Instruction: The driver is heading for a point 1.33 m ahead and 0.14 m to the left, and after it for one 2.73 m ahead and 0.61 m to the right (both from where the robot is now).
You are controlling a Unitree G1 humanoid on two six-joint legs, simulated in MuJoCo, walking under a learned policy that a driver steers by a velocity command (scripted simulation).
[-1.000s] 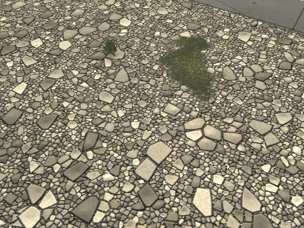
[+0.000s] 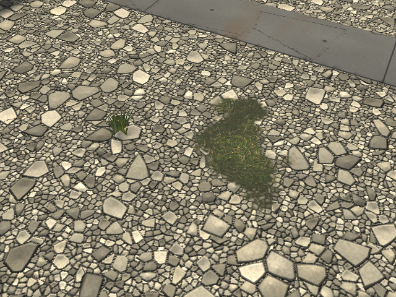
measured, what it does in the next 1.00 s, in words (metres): walks ahead: right foot, then left foot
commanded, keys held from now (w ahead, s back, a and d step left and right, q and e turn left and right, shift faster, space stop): w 1.00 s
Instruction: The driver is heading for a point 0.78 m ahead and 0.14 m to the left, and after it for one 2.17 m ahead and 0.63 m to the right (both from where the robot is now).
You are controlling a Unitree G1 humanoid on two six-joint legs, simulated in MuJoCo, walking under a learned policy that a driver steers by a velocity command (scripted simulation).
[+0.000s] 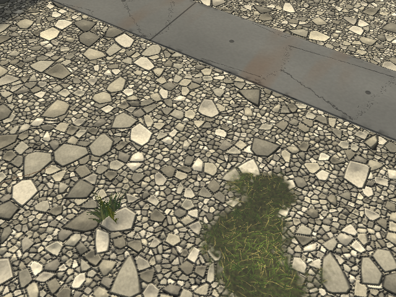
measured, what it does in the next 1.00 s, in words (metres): walks ahead: right foot, then left foot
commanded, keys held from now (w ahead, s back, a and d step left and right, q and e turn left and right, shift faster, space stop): w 0.12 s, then no key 0.88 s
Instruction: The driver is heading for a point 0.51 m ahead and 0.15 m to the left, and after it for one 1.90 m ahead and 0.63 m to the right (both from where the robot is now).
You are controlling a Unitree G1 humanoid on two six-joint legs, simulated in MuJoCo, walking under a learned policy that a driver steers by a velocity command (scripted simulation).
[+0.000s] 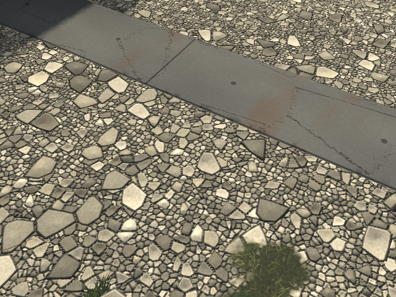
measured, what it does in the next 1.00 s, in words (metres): walks ahead, turning left: left foot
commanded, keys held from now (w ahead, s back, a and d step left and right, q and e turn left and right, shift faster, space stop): no key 0.18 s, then w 0.20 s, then w+q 0.58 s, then w+e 0.04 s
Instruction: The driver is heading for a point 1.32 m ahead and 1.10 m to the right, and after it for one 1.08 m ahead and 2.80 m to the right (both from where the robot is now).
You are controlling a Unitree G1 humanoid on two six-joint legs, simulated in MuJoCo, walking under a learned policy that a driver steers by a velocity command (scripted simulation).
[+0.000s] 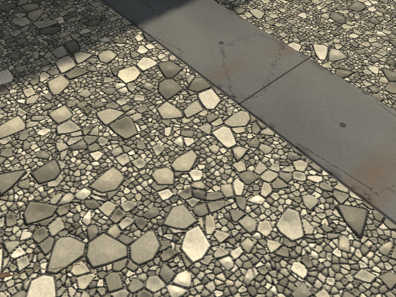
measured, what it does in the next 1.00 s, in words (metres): walks ahead, turning right: right foot, then left foot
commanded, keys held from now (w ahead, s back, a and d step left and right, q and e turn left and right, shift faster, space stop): w+e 1.00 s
